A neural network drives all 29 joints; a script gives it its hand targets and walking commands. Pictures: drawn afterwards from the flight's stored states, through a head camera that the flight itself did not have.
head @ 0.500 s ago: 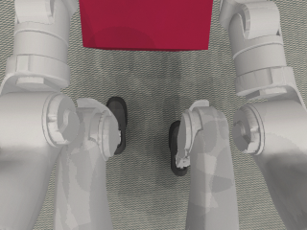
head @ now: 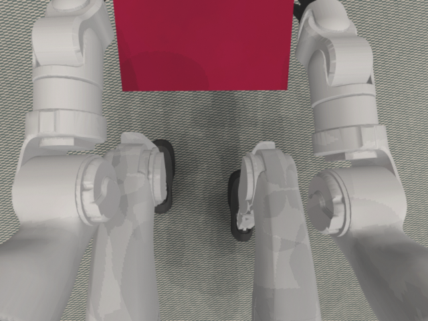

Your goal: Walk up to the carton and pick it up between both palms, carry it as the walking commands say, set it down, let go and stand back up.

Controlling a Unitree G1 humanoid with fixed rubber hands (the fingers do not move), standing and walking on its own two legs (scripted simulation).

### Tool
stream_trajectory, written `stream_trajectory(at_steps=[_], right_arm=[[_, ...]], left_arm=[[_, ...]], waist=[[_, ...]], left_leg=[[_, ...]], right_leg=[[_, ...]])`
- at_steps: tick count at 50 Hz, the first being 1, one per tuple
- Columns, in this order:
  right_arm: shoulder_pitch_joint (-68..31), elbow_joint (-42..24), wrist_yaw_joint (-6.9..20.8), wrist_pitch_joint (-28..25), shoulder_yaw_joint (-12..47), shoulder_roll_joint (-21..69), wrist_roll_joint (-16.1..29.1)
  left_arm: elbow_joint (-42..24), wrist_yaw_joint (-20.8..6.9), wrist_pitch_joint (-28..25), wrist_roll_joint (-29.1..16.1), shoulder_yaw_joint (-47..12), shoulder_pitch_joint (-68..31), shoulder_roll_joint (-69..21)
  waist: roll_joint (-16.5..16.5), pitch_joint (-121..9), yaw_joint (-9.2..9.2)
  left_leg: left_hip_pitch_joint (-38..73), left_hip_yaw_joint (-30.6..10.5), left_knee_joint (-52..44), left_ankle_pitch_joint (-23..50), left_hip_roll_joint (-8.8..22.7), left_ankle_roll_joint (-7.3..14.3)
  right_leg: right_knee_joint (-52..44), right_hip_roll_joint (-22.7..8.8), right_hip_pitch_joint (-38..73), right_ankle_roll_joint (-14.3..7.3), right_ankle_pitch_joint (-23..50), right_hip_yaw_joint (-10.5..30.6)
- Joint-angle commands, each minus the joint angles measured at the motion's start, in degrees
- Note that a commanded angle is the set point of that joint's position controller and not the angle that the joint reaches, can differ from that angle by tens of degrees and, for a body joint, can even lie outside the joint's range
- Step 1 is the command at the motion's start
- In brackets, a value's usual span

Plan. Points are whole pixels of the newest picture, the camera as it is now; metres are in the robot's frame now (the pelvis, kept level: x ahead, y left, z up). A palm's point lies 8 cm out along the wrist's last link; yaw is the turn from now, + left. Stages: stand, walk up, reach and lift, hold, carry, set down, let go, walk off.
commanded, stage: reach and lift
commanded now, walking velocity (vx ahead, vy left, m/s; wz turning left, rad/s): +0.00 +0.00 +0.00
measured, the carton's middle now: (201, 17) +0.54 +0.03 -0.16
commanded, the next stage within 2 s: none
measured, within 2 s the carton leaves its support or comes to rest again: neither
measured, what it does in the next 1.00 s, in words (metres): rises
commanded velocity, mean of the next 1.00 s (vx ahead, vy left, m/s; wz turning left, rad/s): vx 0.00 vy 0.00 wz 0.00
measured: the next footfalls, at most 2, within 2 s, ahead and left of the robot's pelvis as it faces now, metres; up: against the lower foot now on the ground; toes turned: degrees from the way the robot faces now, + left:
none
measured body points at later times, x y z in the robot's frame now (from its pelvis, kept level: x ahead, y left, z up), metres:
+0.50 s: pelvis +0.00 +0.00 +0.06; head +0.31 +0.01 +0.37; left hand +0.54 +0.17 -0.02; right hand +0.54 -0.13 -0.02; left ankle +0.19 +0.12 -0.42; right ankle +0.11 -0.11 -0.42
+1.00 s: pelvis +0.00 +0.00 +0.11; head +0.28 +0.02 +0.46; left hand +0.52 +0.17 +0.06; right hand +0.52 -0.13 +0.06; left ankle +0.19 +0.12 -0.42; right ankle +0.11 -0.11 -0.42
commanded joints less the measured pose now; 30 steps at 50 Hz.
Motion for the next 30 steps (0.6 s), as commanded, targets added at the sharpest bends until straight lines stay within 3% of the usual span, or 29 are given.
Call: stream_trajectory(at_steps=[1,2,3,4,6,7,8,9,10,11,12,14,15,16,17,18,19,20,21,22,23,24,25,26,27,28,29,30], right_arm=[[-59.3,-25.4,18.2,-4.8,31.3,63.1,16.4],[-59.6,-22.7,18.2,-4.8,30.1,62.5,15.8],[-59.3,-21.5,18.4,-4.5,28.8,62.3,14.8],[-53.9,-12.7,18.5,-4.1,23.8,61.6,11.7],[-51.1,-7.9,19.7,-4.1,21.2,64.1,9.9],[-50.0,-5.7,20.1,-3.8,20.4,64.9,9.3],[-52.0,-3.9,20.5,-4.1,17.7,63.8,7.9],[-51.6,-4.0,20.8,-4.2,19.0,66.1,8.2],[-51.2,-3.6,20.9,-3.8,18.4,67.3,8.0],[-49.7,-4.9,21.0,-4.2,18.0,67.5,8.3],[-51.2,-8.4,20.7,-4.8,19.2,66.6,8.5],[-53.9,-15.8,20.0,-5.2,25.0,69.7,11.2],[-53.7,-16.1,19.4,-5.1,25.9,69.2,11.9],[-53.7,-22.9,19.1,-5.1,28.6,69.2,13.5],[-55.3,-27.4,18.6,-5.6,31.6,67.8,15.3],[-53.6,-26.5,18.4,-4.9,31.9,66.7,14.5],[-53.6,-28.5,17.9,-4.4,33.3,66.3,15.4],[-51.5,-25.1,17.7,-3.8,33.7,65.9,15.8],[-50.6,-26.0,17.4,-3.7,34.7,66.2,15.5],[-48.8,-23.1,17.7,-3.4,33.3,65.1,14.4],[-46.7,-20.1,17.9,-3.4,31.4,65.3,13.0],[-46.8,-23.6,17.6,-4.0,33.5,65.8,14.6],[-44.7,-16.3,18.0,-3.1,30.3,65.1,11.8],[-44.2,-14.0,18.0,-3.1,29.1,66.8,11.3],[-44.4,-11.9,18.5,-3.5,28.0,67.0,10.6],[-43.4,-10.6,18.9,-3.4,27.3,68.3,10.3],[-44.7,-10.5,19.0,-3.8,26.0,68.2,8.9],[-44.2,-9.6,19.3,-3.8,27.3,70.6,10.1]], left_arm=[[-14.3,-17.1,1.0,-8.6,-31.0,-39.6,-68.1],[-10.7,-17.0,1.2,-7.0,-29.7,-38.7,-67.8],[-12.9,-16.7,1.0,-8.4,-30.1,-43.1,-68.7],[-5.9,-17.1,1.4,-6.2,-27.8,-40.4,-68.5],[-1.2,-18.6,1.2,-4.9,-25.9,-39.5,-69.8],[-0.9,-18.8,1.6,-5.6,-27.0,-39.2,-72.1],[0.7,-18.9,1.8,-4.9,-24.5,-41.1,-72.1],[0.6,-19.3,1.2,-4.5,-24.0,-40.3,-71.6],[-0.7,-19.7,1.1,-4.8,-24.5,-40.8,-71.7],[-3.3,-20.0,1.0,-6.1,-25.9,-40.6,-73.1],[-0.8,-20.3,1.1,-5.9,-25.4,-37.6,-75.0],[-9.3,-20.0,-0.1,-7.3,-27.4,-40.1,-73.2],[-9.0,-19.8,0.0,-7.5,-27.5,-38.7,-72.6],[-13.0,-19.4,0.2,-9.6,-31.2,-37.1,-74.6],[-13.1,-19.0,0.3,-9.5,-31.7,-34.2,-73.6],[-13.2,-18.9,0.9,-9.0,-32.1,-32.9,-72.6],[-18.2,-18.4,0.8,-10.1,-32.8,-35.3,-70.1],[-16.6,-18.0,1.1,-9.0,-31.7,-33.6,-68.1],[-14.5,-18.2,1.2,-7.8,-31.0,-30.2,-68.1],[-14.8,-17.8,1.2,-8.4,-31.4,-31.2,-67.7],[-12.9,-18.0,1.5,-6.7,-31.8,-30.2,-68.3],[-13.7,-17.8,1.1,-8.1,-32.9,-28.6,-70.5],[-11.9,-18.2,1.3,-6.9,-31.6,-31.3,-69.8],[-9.3,-18.6,1.0,-6.4,-31.0,-31.5,-68.9],[-6.5,-18.9,0.7,-5.7,-28.4,-30.4,-69.7],[-7.2,-19.5,0.5,-6.0,-29.4,-32.9,-70.1],[-3.7,-20.0,0.8,-6.0,-29.1,-31.6,-72.3],[-7.2,-20.0,-0.1,-6.1,-29.3,-33.8,-70.4]], waist=[[2.9,-152.9,10.16],[3.9,-146.9,11.17],[4.0,-146.4,8.75],[5.4,-134.8,7.30],[4.6,-126.3,7.56],[5.3,-126.2,5.97],[5.3,-122.8,5.70],[3.5,-123.7,7.34],[2.8,-125.5,6.91],[4.4,-130.7,5.28],[4.2,-131.6,6.12],[2.2,-143.6,9.29],[1.8,-146.7,9.43],[1.7,-153.7,7.69],[1.9,-160.3,10.17],[0.8,-161.8,9.09],[1.1,-164.8,10.08],[1.4,-157.5,11.34],[0.6,-155.1,12.85],[-0.8,-149.7,10.54],[0.9,-146.6,10.65],[2.8,-148.6,10.70],[2.3,-141.3,9.87],[1.3,-136.6,9.57],[1.0,-131.8,10.56],[2.0,-131.3,10.04],[1.5,-128.7,8.00],[0.5,-129.9,10.25]], left_leg=[[72.5,-1.9,-8.8,16.8,-9.8,0.4],[70.5,-2.5,-10.8,12.0,-9.6,0.7],[70.9,-2.4,-10.7,9.8,-9.6,0.1],[65.6,-2.4,-12.6,4.4,-9.0,0.1],[62.1,-1.5,-14.4,-1.1,-8.1,0.1],[65.0,-2.8,-16.1,-3.1,-8.0,-0.4],[64.6,-4.4,-17.8,-8.1,-7.9,-0.5],[61.9,-2.3,-16.4,-5.6,-8.0,-0.2],[63.3,-2.3,-17.3,-4.0,-8.2,-0.1],[66.4,-2.3,-17.1,-1.4,-8.7,-0.7],[66.9,-2.6,-16.7,1.4,-8.7,-0.4],[68.3,-0.7,-15.1,9.9,-10.0,0.3],[69.2,-0.7,-15.2,11.7,-10.1,0.3],[75.3,-1.0,-14.3,16.3,-10.7,0.1],[76.6,-0.2,-14.5,20.4,-10.7,0.3],[78.7,-1.5,-15.1,20.9,-10.9,0.5],[78.9,-1.0,-15.2,24.1,-11.0,0.3],[78.1,-2.0,-16.1,22.5,-10.3,0.4],[75.3,-0.7,-15.4,22.2,-10.6,0.3],[76.4,-2.5,-17.2,18.8,-10.1,0.5],[74.7,-1.7,-17.5,16.5,-10.2,-0.1],[77.2,-0.9,-18.5,17.7,-10.2,0.2],[75.5,-1.7,-20.2,13.0,-9.8,-0.3],[71.1,-1.1,-20.1,9.3,-9.5,-0.2],[68.6,-0.3,-21.0,8.0,-9.1,0.3],[68.3,0.4,-21.7,6.4,-9.3,0.1],[69.0,-1.0,-23.1,4.1,-9.4,0.2],[69.2,-0.8,-23.7,4.5,-9.1,0.4]], right_leg=[[-21.6,7.4,27.0,0.2,18.7,-0.7],[-22.2,7.1,23.0,0.1,14.7,-0.4],[-23.1,6.9,23.1,-0.1,12.9,-0.7],[-24.4,6.3,18.4,-0.3,8.2,-0.8],[-27.6,5.8,14.8,-0.7,1.9,-0.8],[-29.0,5.9,14.6,-0.8,1.2,-0.9],[-28.6,5.5,10.6,-0.8,-1.9,-1.9],[-30.1,5.2,13.8,-0.9,-2.0,-0.9],[-30.5,5.6,15.9,-0.6,0.1,-1.3],[-30.0,5.9,18.8,-0.8,3.4,-2.0],[-29.4,6.0,20.0,-0.9,5.8,-1.4],[-29.3,6.8,29.0,0.0,11.9,0.1],[-28.6,6.8,31.0,0.2,13.6,0.0],[-28.6,7.1,35.0,0.2,17.8,-0.6],[-28.2,7.3,40.2,0.4,21.9,-0.2],[-28.5,7.4,40.4,0.5,22.9,0.0],[-29.0,7.6,44.4,0.6,25.6,0.6],[-29.2,7.0,41.2,0.8,24.2,1.3],[-29.6,7.2,43.0,1.1,23.8,1.9],[-30.4,7.1,38.3,1.0,21.0,1.2],[-31.2,7.0,36.2,0.5,18.3,0.7],[-32.5,6.9,41.2,0.2,19.8,1.5],[-34.0,6.5,35.4,0.0,14.7,1.3],[-34.6,6.3,33.2,0.4,11.7,1.2],[-36.4,5.9,33.0,0.2,9.7,1.9],[-37.6,5.9,34.1,0.0,8.2,2.4],[-38.0,5.9,33.6,-0.1,6.6,1.9],[-38.1,5.6,34.3,0.2,7.3,1.8]])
